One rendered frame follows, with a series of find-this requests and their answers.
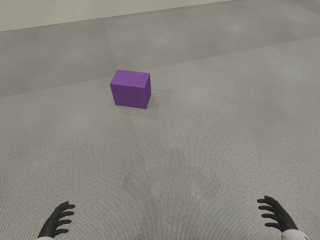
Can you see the right robot hand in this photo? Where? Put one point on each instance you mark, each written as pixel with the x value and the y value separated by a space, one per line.
pixel 284 220

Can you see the left robot hand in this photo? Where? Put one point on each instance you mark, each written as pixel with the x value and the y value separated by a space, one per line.
pixel 51 224

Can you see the carton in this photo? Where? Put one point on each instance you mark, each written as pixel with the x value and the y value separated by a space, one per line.
pixel 131 89

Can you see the right robot forearm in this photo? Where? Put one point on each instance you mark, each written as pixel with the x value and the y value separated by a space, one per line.
pixel 293 234

